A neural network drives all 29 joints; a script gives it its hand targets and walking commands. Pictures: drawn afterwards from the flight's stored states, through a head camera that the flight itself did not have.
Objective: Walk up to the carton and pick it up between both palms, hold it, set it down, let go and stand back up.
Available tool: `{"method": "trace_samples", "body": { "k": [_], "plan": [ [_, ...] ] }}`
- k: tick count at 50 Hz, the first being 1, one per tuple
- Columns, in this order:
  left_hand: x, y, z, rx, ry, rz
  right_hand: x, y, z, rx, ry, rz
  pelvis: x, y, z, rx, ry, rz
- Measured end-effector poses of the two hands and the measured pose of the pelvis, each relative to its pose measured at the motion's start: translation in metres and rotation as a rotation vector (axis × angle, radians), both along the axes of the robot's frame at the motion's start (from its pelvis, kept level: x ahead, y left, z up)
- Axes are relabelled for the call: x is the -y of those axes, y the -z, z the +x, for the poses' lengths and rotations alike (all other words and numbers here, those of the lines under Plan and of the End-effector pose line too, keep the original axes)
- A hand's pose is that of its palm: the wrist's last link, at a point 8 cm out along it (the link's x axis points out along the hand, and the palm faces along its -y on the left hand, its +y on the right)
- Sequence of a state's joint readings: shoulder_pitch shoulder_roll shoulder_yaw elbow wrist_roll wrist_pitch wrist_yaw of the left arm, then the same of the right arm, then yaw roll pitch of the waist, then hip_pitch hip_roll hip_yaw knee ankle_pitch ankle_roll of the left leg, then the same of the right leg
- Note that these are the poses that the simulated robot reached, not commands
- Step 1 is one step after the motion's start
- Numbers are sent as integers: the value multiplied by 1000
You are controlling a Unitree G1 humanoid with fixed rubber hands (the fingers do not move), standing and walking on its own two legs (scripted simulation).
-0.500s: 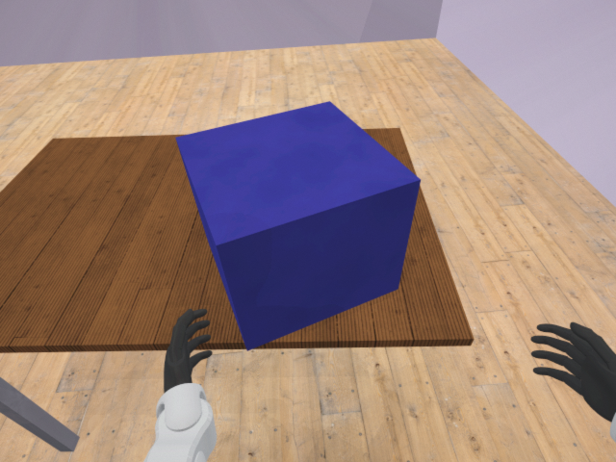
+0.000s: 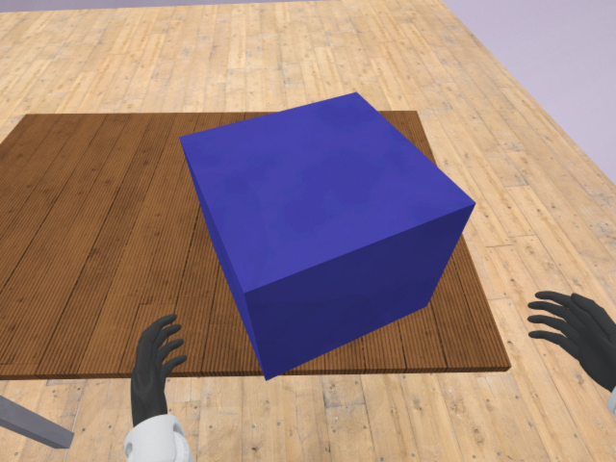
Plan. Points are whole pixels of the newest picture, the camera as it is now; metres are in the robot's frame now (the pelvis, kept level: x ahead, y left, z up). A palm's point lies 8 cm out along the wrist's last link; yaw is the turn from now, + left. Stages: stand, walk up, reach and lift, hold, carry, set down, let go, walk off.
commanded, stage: reach and lift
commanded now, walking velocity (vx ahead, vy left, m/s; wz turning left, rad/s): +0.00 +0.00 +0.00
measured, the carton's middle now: (313, 228) +0.46 +0.02 +0.02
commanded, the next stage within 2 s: none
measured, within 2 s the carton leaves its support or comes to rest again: neither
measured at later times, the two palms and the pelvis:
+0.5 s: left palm (206, 361) +0.23 +0.13 +0.09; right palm out of the picture +0.25 -0.36 +0.08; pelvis -0.06 -0.03 +0.01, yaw -2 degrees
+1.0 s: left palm (189, 290) +0.30 +0.16 +0.11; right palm (578, 238) +0.35 -0.29 +0.13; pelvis -0.04 -0.01 +0.01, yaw -3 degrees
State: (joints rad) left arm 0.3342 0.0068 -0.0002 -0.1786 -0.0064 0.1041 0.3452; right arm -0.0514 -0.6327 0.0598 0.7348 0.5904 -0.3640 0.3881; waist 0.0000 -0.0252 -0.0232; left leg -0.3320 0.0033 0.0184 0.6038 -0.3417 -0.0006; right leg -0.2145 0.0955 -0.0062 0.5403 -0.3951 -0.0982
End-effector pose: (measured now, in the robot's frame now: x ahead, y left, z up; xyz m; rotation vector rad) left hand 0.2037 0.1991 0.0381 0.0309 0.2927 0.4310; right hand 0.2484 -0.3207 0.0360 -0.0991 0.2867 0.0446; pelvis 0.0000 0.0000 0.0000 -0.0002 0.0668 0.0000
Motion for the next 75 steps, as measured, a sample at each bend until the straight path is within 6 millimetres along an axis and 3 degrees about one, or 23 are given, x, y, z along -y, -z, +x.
{"method": "trace_samples", "body": {
  "k": [7, 19, 26, 36, 43, 49, 55, 62, 67, 75],
  "plan": [
    [9, 2, 0, -96, 32, 5, 9, -8, 5, 5, 22, 54, 5, -6, -3, -3, 19, -21],
    [48, -39, 9, 64, 102, 23, 39, -28, -2, 51, 46, 67, 28, -5, -36, 18, 23, 9],
    [67, -53, 23, 72, 149, 26, 36, -47, -1, 62, 38, 87, 33, -7, -60, 32, 41, 18],
    [60, -61, 40, -18, 116, 35, 1, -75, 37, 4, -50, 76, 28, -7, -74, 23, 57, 15],
    [50, -74, 69, -20, 104, 25, -20, -98, 74, 4, -69, 39, 19, -7, -62, 1, 54, 8],
    [38, -70, 93, -55, 90, 8, -34, -98, 102, -17, -74, 29, 11, -8, -45, -26, 47, 8],
    [32, -64, 107, -121, 95, 17, -38, -91, 119, -31, -62, 44, 4, -10, -31, -47, 49, -6],
    [28, -90, 118, -61, 99, 67, -25, -96, 128, -3, -21, 55, -5, -13, -24, -58, 57, -28],
    [24, -94, 122, -36, 76, 43, -22, -108, 135, 28, -12, 47, -2, -11, -26, -66, 56, -21],
    [21, -102, 118, -1, 51, 4, -39, -144, 150, 90, -69, 45, 6, -11, -34, -69, 56, -11]
  ]
}}
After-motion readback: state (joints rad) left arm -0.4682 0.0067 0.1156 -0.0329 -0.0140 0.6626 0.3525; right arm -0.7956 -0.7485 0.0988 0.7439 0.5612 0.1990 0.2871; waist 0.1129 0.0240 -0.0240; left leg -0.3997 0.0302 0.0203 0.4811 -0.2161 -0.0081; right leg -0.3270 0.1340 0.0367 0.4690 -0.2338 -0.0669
